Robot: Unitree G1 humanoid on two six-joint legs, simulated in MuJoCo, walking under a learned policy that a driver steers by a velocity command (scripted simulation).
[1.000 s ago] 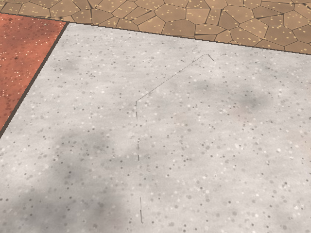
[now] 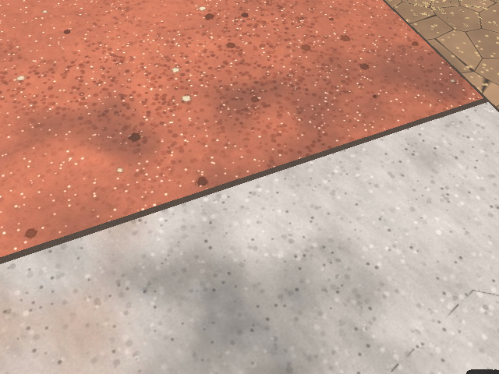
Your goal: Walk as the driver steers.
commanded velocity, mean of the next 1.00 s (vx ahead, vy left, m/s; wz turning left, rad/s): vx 0.03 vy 0.00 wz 0.17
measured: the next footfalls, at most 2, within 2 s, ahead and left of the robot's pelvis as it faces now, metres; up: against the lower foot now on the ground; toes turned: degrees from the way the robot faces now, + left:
right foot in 0.42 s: +0.07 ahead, -0.12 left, +0.00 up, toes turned +6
left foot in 1.20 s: +0.15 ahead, +0.18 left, +0.00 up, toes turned +10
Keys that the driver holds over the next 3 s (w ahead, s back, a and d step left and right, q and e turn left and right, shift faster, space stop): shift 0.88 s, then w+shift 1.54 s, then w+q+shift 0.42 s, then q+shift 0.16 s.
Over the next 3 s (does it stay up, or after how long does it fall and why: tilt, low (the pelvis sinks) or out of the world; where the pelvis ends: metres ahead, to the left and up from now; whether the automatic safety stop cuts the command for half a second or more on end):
stays up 1.67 0.30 -0.02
